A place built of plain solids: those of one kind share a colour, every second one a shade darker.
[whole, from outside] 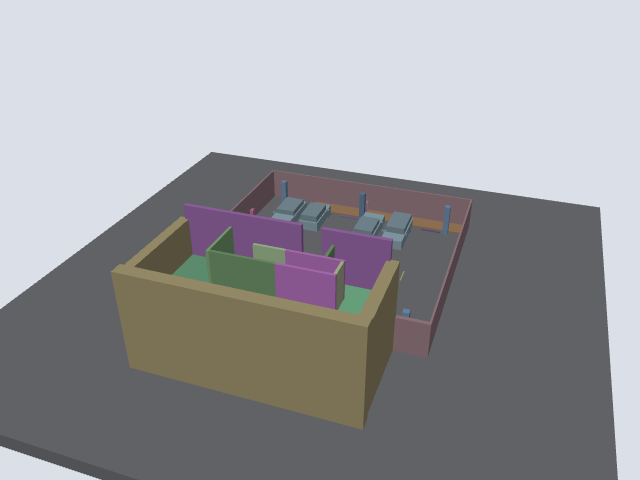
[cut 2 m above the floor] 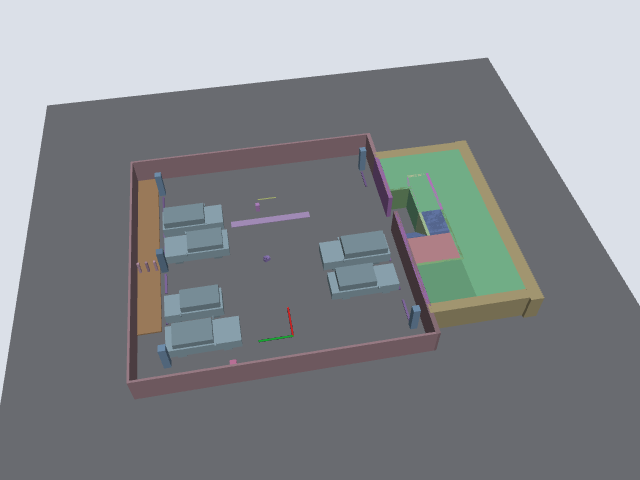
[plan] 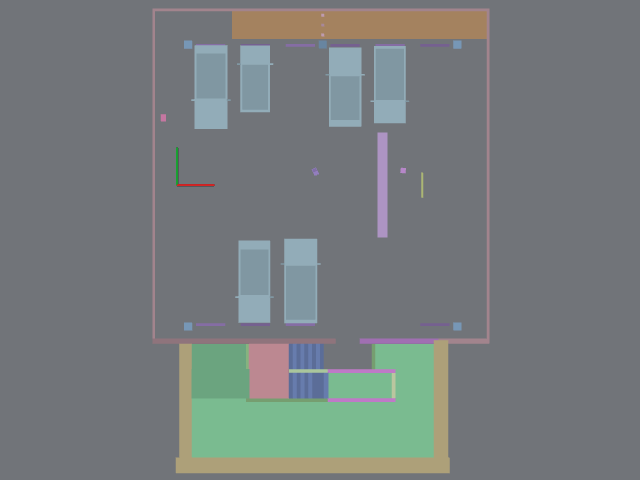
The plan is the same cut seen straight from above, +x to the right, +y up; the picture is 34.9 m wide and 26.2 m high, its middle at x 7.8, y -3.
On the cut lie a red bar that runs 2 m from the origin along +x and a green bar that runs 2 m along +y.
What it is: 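The pedestrian entrance of an underground car park of the 2000s; a paved forecourt at street level 4.30 m over the deck; a stair well of 21 risers of 0.205 m and treads of 0.212 m, 1.38 m wide, a U of two flights side by side round a spine wall, with a half landing, along the facade; in a closed, roofed stair core with a lobby at street level, a plain doorway into the deck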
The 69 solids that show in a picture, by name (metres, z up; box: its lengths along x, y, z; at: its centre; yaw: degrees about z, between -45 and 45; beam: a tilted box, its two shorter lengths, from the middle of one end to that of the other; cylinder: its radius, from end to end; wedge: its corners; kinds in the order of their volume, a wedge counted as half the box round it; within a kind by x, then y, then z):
{
 "paving_1": {"box": [3.17, 1.61, 4.36], "at": [2.37, -10.85, 2.13]},
 "paving_2": {"box": [3.17, 1.39, 4.36], "at": [2.37, -9.37, 2.13]},
 "paving_3": {"box": [13.23, 3.23, 4.36], "at": [7.4, -13.26, 2.13]},
 "paving_4": {"box": [5.8, 1.6, 4.36], "at": [11.12, -10.85, 2.13]},
 "paving_5": {"box": [3.4, 1.39, 4.36], "at": [12.32, -9.37, 2.13]},
 "boundary_1": {"box": [0.68, 7.08, 7.01], "at": [0.46, -12.01, 3.46]},
 "boundary_2": {"box": [14.97, 0.87, 7.08], "at": [7.4, -15.3, 3.49]},
 "boundary_3": {"box": [0.79, 7.19, 6.62], "at": [14.4, -12.07, 3.26]},
 "stair_step_1": {"box": [2.4, 1.4, 1.9], "at": [5.11, -9.36, 0.9]},
 "stair_step_2": {"box": [2.61, 1.4, 1.69], "at": [5.22, -9.36, 0.8]},
 "stair_step_3": {"box": [2.83, 1.4, 1.49], "at": [5.32, -9.36, 0.69]},
 "stair_step_4": {"box": [3.04, 1.4, 1.28], "at": [5.43, -9.36, 0.59]},
 "stair_step_5": {"box": [3.25, 1.4, 1.07], "at": [5.53, -9.36, 0.49]},
 "stair_step_6": {"box": [3.46, 1.4, 0.87], "at": [5.64, -9.36, 0.39]},
 "stair_step_7": {"box": [3.67, 1.4, 0.67], "at": [5.75, -9.36, 0.28]},
 "stair_step_8": {"box": [3.89, 1.4, 0.46], "at": [5.85, -9.36, 0.18]},
 "stair_step_9": {"box": [4.1, 1.4, 0.26], "at": [5.96, -9.36, 0.08]},
 "stair_step_10": {"box": [2.17, 1.4, 2.31], "at": [7.18, -10.95, 1.1]},
 "stair_step_11": {"box": [1.96, 1.4, 2.51], "at": [7.29, -10.95, 1.21]},
 "stair_step_12": {"box": [1.75, 1.4, 2.71], "at": [7.4, -10.95, 1.31]},
 "stair_step_13": {"box": [1.53, 1.4, 2.92], "at": [7.5, -10.95, 1.41]},
 "stair_step_14": {"box": [1.32, 1.4, 3.12], "at": [7.61, -10.95, 1.51]},
 "stair_step_15": {"box": [1.11, 1.4, 3.33], "at": [7.71, -10.95, 1.61]},
 "stair_step_16": {"box": [0.9, 1.4, 3.54], "at": [7.82, -10.95, 1.72]},
 "stair_step_17": {"box": [0.69, 1.4, 3.74], "at": [7.93, -10.95, 1.82]},
 "stair_step_18": {"box": [0.26, 1.4, 4.15], "at": [8.14, -10.95, 2.02]},
 "car_1": {"box": [1.79, 4.57, 0.73], "at": [1.85, 5.34, 0.55]},
 "car_2": {"box": [1.59, 2.46, 0.42], "at": [1.85, 5.95, 1.12]},
 "car_3": {"box": [1.73, 4.49, 0.7], "at": [4.22, -5.27, 0.53]},
 "car_4": {"box": [1.53, 2.48, 0.53], "at": [4.22, -4.76, 1.15]},
 "car_5": {"box": [1.41, 2.46, 0.53], "at": [4.26, 5.34, 1.24]},
 "car_6": {"box": [1.61, 3.66, 0.79], "at": [4.26, 5.79, 0.57]},
 "car_7": {"box": [1.62, 2.96, 0.52], "at": [6.75, -5.88, 1.21]},
 "car_8": {"box": [1.82, 4.62, 0.77], "at": [6.75, -5.24, 0.57]},
 "car_9": {"box": [1.57, 2.39, 0.42], "at": [9.18, 4.74, 1.12]},
 "car_10": {"box": [1.77, 4.33, 0.73], "at": [9.18, 5.34, 0.55]},
 "car_11": {"box": [1.74, 4.21, 0.76], "at": [11.62, 5.48, 0.56]},
 "car_12": {"box": [1.54, 2.8, 0.51], "at": [11.62, 6.04, 1.2]},
 "wall_1": {"box": [0.15, 18.16, 2.64], "at": [-1.27, 0.56, 1.27]},
 "wall_2": {"box": [10.01, 0.3, 2.64], "at": [3.66, -8.52, 1.27]},
 "wall_3": {"box": [18.4, 0.15, 2.64], "at": [7.85, 9.56, 1.27]},
 "wall_4": {"box": [7.09, 0.3, 2.64], "at": [13.51, -8.52, 1.27]},
 "wall_5": {"box": [0.15, 18.16, 2.64], "at": [16.98, 0.56, 1.27]},
 "facade_1": {"box": [8.12, 0.3, 8.01], "at": [4.6, -8.52, 3.95]},
 "facade_2": {"box": [4.31, 0.3, 8.01], "at": [12.12, -8.52, 3.95]},
 "stair_landing_1": {"box": [2.19, 2.99, 2.1], "at": [5.0, -10.15, 1.0]},
 "rim_guard_1": {"box": [0.2, 3.17, 7.04], "at": [3.86, -10.26, 3.47]},
 "rim_guard_2": {"box": [4.66, 0.2, 7.04], "at": [6.09, -11.74, 3.47]},
 "rim_guard_3": {"box": [0.2, 1.58, 7.04], "at": [10.72, -9.46, 3.47]},
 "lobby_wall_1": {"box": [3.7, 0.2, 7.04], "at": [10.07, -11.74, 3.47]},
 "lobby_wall_2": {"box": [3.7, 0.2, 7.04], "at": [10.07, -10.16, 3.47]},
 "walkway_1": {"box": [13.9, 1.52, 0.17], "at": [9.95, 8.73, 0.03]},
 "spine_1": {"box": [2.13, 0.21, 7.04], "at": [7.16, -10.15, 3.47]},
 "column_1": {"box": [0.45, 0.45, 2.61], "at": [0.6, -7.72, 1.25]},
 "column_2": {"box": [0.45, 0.45, 2.61], "at": [0.6, 7.67, 1.25]},
 "column_3": {"box": [0.45, 0.45, 2.61], "at": [7.95, 7.67, 1.25]},
 "column_4": {"box": [0.45, 0.45, 2.61], "at": [15.3, -7.72, 1.25]},
 "column_5": {"box": [0.45, 0.45, 2.61], "at": [15.3, 7.67, 1.25]},
 "lobby_wall_end_1": {"box": [0.2, 1.38, 7.04], "at": [11.82, -10.95, 3.47]},
 "hump_1": {"box": [0.54, 5.74, 0.1], "at": [11.21, 0.0, 0.0]},
 "wheelstop_1": {"box": [1.6, 0.15, 0.15], "at": [1.82, -7.62, 0.03]},
 "wheelstop_2": {"box": [1.6, 0.15, 0.15], "at": [4.28, -7.62, 0.03]},
 "wheelstop_3": {"box": [1.6, 0.15, 0.15], "at": [6.72, -7.62, 0.03]},
 "wheelstop_4": {"box": [1.6, 0.15, 0.15], "at": [6.72, 7.62, 0.03]},
 "wheelstop_5": {"box": [1.6, 0.15, 0.15], "at": [9.18, 7.62, 0.03]},
 "wheelstop_6": {"box": [1.6, 0.15, 0.15], "at": [11.62, 7.62, 0.03]},
 "wheelstop_7": {"box": [1.6, 0.15, 0.15], "at": [14.07, -7.62, 0.03]},
 "wheelstop_8": {"box": [1.6, 0.15, 0.15], "at": [14.07, 7.62, 0.03]},
 "cable_cover_1": {"box": [0.11, 1.38, 0.07], "at": [13.38, 0.0, -0.02]}
}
